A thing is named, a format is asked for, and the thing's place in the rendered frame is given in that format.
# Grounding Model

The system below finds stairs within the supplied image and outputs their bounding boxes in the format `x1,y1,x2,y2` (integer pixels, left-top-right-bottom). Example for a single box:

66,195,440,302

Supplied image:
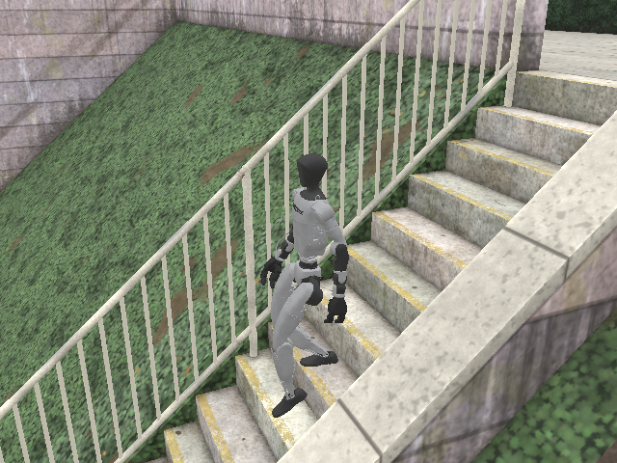
145,72,617,463

